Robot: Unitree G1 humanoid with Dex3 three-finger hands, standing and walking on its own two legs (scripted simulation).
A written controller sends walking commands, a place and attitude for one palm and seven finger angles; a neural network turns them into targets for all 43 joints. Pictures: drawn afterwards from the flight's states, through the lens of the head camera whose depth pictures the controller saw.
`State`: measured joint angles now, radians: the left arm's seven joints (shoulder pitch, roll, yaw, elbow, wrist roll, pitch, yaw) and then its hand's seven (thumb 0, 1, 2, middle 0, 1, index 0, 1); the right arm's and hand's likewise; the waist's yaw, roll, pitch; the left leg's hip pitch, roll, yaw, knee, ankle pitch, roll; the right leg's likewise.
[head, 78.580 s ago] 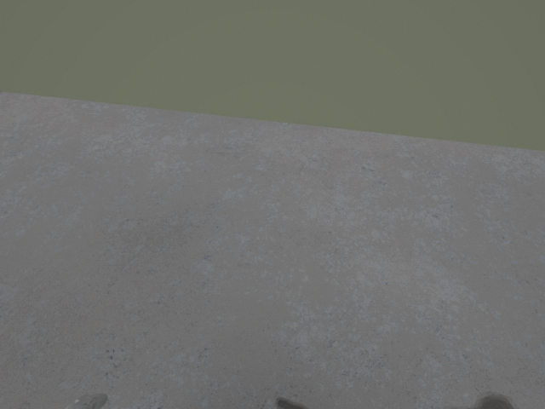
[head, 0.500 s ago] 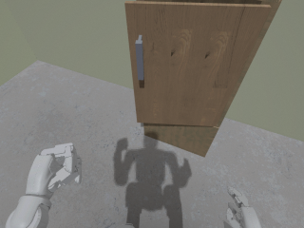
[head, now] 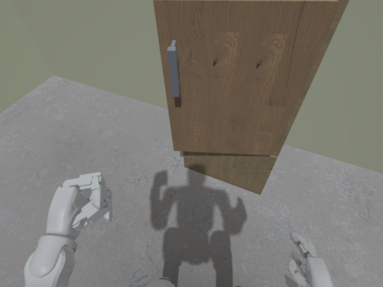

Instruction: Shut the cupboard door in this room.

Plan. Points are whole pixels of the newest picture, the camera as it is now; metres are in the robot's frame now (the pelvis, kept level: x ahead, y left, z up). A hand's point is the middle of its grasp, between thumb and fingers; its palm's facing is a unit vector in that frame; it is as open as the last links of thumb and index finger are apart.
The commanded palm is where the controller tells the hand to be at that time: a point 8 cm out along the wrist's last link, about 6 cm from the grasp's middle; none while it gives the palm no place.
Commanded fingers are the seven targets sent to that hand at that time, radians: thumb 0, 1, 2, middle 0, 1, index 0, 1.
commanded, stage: bring the fist close to the handle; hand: left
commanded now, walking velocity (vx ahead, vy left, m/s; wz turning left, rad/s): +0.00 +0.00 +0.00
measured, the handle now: (174, 69) +0.65 +0.10 +0.10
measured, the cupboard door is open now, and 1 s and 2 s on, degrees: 20 20 14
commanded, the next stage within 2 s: push the door shut along its arc in 1.28 s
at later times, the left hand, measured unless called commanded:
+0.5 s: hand (153, 132) +0.42 +0.12 +0.09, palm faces -0.03 -1.00 -0.01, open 3.1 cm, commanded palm +0.42 +0.17 +0.09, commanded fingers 0.00 0.90 0.90 -1.30 -1.50 -1.30 -1.50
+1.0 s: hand (192, 90) +0.57 +0.04 +0.09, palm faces +0.00 -1.00 -0.01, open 3.1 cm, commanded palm +0.54 +0.11 +0.09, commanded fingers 0.00 0.90 0.90 -1.30 -1.50 -1.30 -1.50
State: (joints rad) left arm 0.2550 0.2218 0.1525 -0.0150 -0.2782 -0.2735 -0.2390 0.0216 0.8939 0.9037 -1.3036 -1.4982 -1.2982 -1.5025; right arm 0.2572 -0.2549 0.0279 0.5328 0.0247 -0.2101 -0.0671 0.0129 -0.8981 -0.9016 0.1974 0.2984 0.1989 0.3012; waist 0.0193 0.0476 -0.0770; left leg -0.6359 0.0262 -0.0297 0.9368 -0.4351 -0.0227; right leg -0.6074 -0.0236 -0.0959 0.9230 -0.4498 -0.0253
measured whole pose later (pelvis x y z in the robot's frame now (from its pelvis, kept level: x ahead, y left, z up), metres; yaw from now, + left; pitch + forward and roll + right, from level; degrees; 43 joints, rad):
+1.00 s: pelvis +0.00 +0.01 -0.02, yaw -4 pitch +23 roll -1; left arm -1.19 0.37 0.35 1.35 0.04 -0.39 0.13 0.02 0.90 0.90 -1.30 -1.50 -1.29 -1.50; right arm 0.45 -0.26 0.00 0.69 -0.08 -0.02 0.04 0.01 -0.90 -0.90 0.20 0.30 0.20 0.30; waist -0.26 0.05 -0.11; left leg -0.99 0.05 0.03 1.01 -0.43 0.00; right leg -0.98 0.00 -0.04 0.99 -0.41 -0.01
